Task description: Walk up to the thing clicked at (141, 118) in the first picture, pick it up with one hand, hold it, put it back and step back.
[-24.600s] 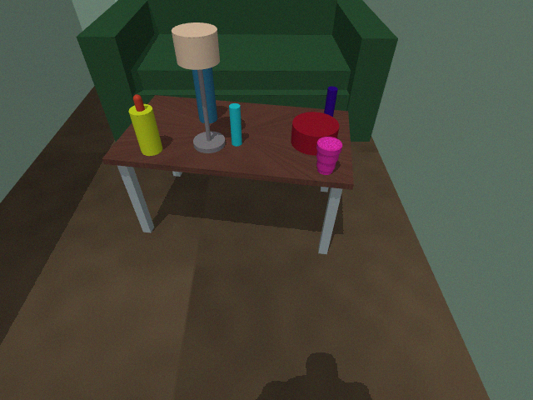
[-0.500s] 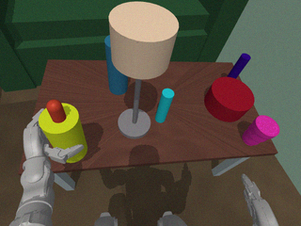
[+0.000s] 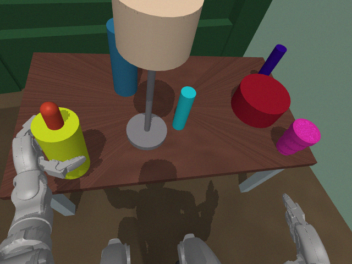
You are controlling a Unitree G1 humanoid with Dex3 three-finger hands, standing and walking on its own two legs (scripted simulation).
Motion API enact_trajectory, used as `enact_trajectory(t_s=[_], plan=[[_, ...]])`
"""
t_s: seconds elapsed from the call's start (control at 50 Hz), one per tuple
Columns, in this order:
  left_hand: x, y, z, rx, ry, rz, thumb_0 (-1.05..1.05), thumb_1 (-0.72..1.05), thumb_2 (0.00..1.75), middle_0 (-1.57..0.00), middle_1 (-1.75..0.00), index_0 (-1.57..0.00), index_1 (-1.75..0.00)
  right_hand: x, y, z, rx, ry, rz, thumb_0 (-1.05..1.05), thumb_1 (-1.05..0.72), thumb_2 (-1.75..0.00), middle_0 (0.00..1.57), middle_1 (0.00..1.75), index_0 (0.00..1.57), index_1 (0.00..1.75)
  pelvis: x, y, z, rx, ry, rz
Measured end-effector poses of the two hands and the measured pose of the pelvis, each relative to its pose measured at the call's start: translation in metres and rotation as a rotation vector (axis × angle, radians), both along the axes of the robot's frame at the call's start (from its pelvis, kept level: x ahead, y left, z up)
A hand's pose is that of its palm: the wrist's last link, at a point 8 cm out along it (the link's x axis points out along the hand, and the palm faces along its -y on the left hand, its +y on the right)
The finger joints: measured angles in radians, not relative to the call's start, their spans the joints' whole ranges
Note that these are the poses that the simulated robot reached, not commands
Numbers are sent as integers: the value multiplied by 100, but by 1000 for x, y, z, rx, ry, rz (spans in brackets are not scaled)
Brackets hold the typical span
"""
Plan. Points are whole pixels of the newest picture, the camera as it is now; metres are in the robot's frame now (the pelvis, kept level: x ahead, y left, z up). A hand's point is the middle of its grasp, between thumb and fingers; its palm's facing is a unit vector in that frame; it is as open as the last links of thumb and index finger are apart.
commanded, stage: lower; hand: left
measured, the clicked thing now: (62, 140) +0.43 +0.20 -0.01
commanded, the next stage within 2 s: loosen in 0.48 s
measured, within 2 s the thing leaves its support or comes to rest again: rests again in 1.34 s
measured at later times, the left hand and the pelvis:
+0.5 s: hand (60, 156) +0.43 +0.23 -0.08, palm faces +0.23 -0.97 -0.06, open 11.5 cm; pelvis +0.00 +0.00 -0.03, yaw -1 degrees
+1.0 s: hand (59, 149) +0.44 +0.23 -0.06, palm faces +0.24 -0.97 -0.01, open 13.7 cm; pelvis -0.01 +0.01 -0.04, yaw -1 degrees
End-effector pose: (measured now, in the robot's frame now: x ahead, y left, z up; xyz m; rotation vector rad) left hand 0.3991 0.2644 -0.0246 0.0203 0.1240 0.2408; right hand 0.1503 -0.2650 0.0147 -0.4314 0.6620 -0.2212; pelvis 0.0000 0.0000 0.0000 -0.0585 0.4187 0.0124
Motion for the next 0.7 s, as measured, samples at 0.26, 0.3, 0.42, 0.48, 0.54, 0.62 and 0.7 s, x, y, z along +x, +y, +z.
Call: enact_trajectory(t_s=[0.26,0.3,0.42,0.48,0.54,0.62,0.7], plan=[[-6,7,-42,-4,2,24,0,-61,96,-65,-104,-70,-107,8,-2,5,-80,-43,29,-1,49,-7,6,5,6,6,-1,0,-21,-13,50,-3],[-6,9,-43,5,-2,18,0,-61,96,-65,-104,-70,-107,10,-1,6,-85,-52,36,-1,49,-7,6,5,6,6,0,0,-24,-16,53,-1],[-3,12,-45,17,-2,2,0,-61,96,-65,-104,-70,-107,12,5,1,-75,-59,42,-1,49,-7,6,5,6,6,1,2,-29,-21,63,4],[-2,10,-48,18,10,-7,0,-61,96,-65,-104,-70,-107,10,6,-2,-66,-54,41,-1,49,-7,6,5,6,6,1,3,-30,-22,68,2],[-1,10,-48,24,2,-8,0,-61,96,-65,-104,-70,-107,8,7,-5,-61,-49,37,-1,49,-7,6,5,6,6,0,4,-32,-21,70,1],[-1,10,-49,21,-10,-3,0,-61,96,-65,-104,-70,-107,5,6,-7,-61,-51,32,-1,50,-7,6,5,6,6,-2,5,-35,-20,73,-1],[-2,10,-50,16,-17,7,0,-61,94,-67,-101,-72,-105,5,6,-6,-65,-58,34,-1,50,-6,6,5,6,6,-4,5,-37,-19,73,-2]])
